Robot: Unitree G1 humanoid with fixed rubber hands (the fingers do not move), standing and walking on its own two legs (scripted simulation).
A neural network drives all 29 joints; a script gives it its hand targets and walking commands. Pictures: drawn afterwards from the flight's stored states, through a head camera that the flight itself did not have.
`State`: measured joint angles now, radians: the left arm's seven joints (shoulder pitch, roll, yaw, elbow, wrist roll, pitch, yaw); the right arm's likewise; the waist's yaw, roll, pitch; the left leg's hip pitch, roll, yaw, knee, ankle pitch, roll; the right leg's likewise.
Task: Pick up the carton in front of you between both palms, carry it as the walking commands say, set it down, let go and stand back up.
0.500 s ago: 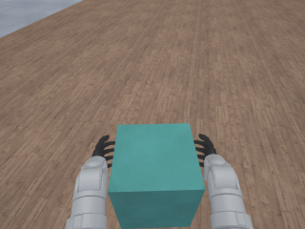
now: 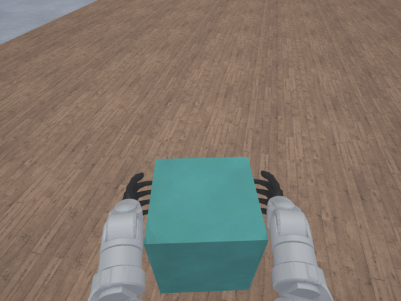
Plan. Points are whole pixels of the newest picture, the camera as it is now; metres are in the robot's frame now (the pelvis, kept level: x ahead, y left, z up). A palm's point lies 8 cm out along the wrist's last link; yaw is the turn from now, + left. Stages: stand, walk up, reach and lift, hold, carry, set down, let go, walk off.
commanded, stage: set down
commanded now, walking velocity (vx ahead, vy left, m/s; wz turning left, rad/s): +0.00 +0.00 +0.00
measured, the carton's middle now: (203, 226) +0.30 +0.00 -0.04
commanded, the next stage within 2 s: none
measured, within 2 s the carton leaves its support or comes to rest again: neither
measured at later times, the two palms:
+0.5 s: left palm (156, 233) +0.35 +0.13 -0.16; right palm (263, 233) +0.34 -0.17 -0.16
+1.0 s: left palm (168, 242) +0.40 +0.11 -0.30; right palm (258, 243) +0.38 -0.19 -0.31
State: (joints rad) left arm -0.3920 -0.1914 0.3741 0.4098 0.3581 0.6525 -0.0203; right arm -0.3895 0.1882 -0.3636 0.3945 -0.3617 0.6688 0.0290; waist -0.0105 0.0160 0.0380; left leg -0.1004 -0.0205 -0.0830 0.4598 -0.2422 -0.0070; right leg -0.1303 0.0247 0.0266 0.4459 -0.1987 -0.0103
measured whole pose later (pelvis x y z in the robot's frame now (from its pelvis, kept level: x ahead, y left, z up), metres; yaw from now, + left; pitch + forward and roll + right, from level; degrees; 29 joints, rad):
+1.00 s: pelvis -0.06 +0.00 -0.22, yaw +1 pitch +44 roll +2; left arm -0.87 -0.08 0.44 0.66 0.18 0.22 0.10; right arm -0.87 -0.01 -0.42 0.66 -0.21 0.26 -0.02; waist -0.04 0.05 -0.19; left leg -1.81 -0.12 -0.07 1.56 -0.51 -0.06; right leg -1.86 0.08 0.09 1.55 -0.45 0.03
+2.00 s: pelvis -0.08 +0.00 -0.39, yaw +3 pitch +42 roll +1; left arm -1.28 0.09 0.29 0.93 0.04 0.18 0.21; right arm -1.25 -0.22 -0.35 0.93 -0.06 0.20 -0.05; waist -0.09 0.05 0.16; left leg -2.26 -0.20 -0.06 2.14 -0.62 -0.09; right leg -2.29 0.08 0.06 2.13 -0.56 0.06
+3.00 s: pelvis -0.09 +0.00 -0.40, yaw +2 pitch +35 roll +1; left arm -1.38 0.27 0.15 1.12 -0.09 0.06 0.12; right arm -1.36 -0.39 -0.29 1.21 0.06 0.01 -0.02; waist -0.08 0.03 0.38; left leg -2.21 -0.13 -0.02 2.21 -0.61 -0.07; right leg -2.25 0.02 0.03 2.19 -0.55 0.02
